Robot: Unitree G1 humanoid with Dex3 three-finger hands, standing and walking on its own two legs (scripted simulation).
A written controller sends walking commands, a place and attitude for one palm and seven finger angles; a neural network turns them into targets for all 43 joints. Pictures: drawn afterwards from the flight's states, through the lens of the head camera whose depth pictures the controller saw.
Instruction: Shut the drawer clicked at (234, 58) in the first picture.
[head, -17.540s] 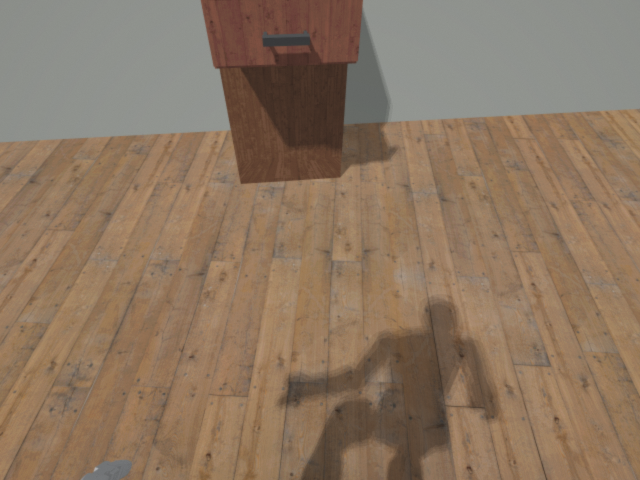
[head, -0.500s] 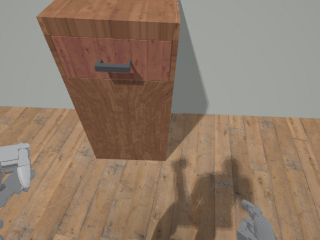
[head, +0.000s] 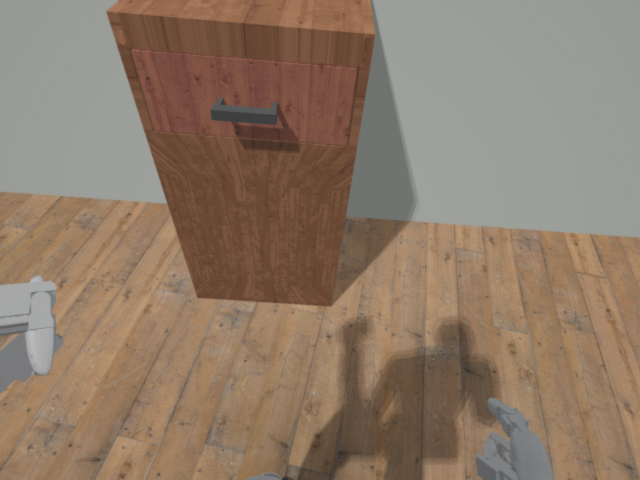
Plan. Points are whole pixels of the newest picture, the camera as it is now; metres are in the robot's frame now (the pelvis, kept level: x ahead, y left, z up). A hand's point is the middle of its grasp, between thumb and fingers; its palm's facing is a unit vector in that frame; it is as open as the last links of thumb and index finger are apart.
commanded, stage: step back with the hand held close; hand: left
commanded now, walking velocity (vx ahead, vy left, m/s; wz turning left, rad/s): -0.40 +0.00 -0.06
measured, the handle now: (246, 109) +0.79 +0.20 +0.04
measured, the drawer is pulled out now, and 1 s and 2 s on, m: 0.00 0.00 0.00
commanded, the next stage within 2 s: stop stepping back and stand still in 0.12 s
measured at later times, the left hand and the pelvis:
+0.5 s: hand out of the picture +0.10 +0.26 +0.18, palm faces +0.28 -0.88 -0.39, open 3.2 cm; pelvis -0.11 +0.03 +0.01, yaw -4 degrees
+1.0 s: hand out of the picture +0.00 +0.29 +0.19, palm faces +0.28 -0.82 -0.49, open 3.2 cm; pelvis -0.20 +0.07 +0.00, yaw -6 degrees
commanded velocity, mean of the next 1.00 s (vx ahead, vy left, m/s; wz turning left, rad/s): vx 0.08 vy -0.05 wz -0.01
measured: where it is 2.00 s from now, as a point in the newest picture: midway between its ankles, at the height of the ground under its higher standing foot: outside the picture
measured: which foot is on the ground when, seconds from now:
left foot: down 0.00-0.52, up 0.54-0.68, down 0.70-0.94, up 0.96-1.00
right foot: down 0.00-0.00, up 0.02-0.24, down 0.26-0.70, up 0.72-0.94, down 0.96-1.00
